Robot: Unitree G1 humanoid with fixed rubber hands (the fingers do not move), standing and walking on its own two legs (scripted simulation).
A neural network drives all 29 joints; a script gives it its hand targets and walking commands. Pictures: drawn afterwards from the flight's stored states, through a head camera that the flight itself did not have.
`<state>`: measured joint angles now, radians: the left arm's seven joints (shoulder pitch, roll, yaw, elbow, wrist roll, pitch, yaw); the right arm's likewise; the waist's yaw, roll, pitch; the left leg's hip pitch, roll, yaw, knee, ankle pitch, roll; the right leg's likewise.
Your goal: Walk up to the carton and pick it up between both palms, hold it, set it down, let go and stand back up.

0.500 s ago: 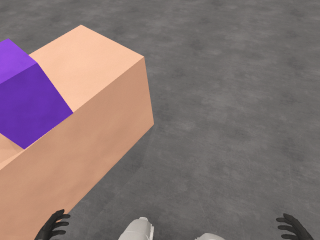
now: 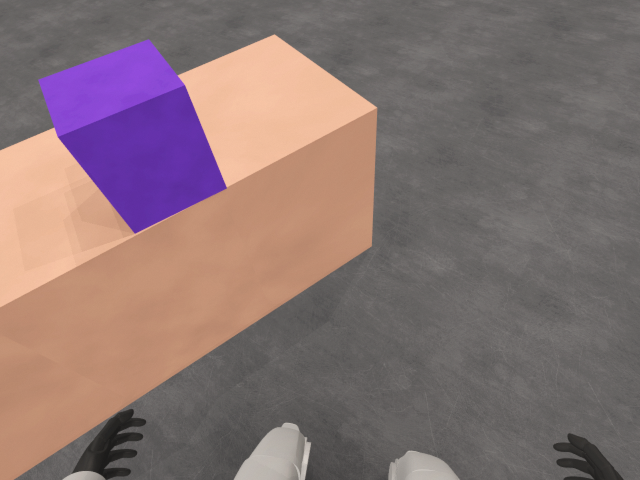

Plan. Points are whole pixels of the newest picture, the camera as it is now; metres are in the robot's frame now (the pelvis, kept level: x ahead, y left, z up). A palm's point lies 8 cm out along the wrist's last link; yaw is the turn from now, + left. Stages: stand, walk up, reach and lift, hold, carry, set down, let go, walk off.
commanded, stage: walk up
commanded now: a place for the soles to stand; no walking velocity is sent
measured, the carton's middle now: (141, 139) +0.69 +0.40 -0.01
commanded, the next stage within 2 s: none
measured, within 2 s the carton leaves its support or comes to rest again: neither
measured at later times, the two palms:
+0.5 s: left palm out of the picture +0.04 +0.34 -0.10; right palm out of the picture +0.11 -0.30 -0.09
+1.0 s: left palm out of the picture -0.07 +0.36 -0.09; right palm (563, 457) +0.16 -0.26 -0.09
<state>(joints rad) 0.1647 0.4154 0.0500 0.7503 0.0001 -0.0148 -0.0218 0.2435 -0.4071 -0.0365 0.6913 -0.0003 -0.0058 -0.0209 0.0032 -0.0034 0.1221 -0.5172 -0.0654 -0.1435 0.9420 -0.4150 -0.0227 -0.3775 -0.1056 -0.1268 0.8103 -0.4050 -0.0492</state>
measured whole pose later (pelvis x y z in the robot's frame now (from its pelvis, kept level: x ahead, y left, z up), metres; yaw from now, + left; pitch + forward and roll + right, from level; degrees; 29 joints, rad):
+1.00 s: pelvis -0.04 +0.01 -0.01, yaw +24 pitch -4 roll +1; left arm 0.20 0.46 0.05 0.75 0.00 0.02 -0.02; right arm 0.32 -0.43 -0.04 0.77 0.00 -0.07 -0.03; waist 0.01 -0.03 0.12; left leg -0.43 -0.07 -0.11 0.83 -0.34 0.00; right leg -0.41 -0.05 -0.02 0.99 -0.52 -0.02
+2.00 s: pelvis -0.01 +0.03 -0.01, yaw +33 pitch -2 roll +2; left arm 0.25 0.44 0.05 0.75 0.00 -0.03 -0.01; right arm 0.22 -0.43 -0.04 0.83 0.00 -0.07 -0.02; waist 0.01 0.00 0.08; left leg -0.43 -0.08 -0.12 0.78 -0.32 -0.01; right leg -0.36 -0.04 0.01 0.87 -0.49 -0.02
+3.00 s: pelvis +0.00 +0.05 -0.01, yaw +35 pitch -3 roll +1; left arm 0.25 0.47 0.05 0.75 0.00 -0.02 -0.04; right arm 0.32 -0.42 -0.04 0.85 0.00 -0.12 0.00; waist 0.01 -0.04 0.05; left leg -0.38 -0.04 -0.07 0.77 -0.34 0.00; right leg -0.37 -0.01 0.03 0.99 -0.51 -0.02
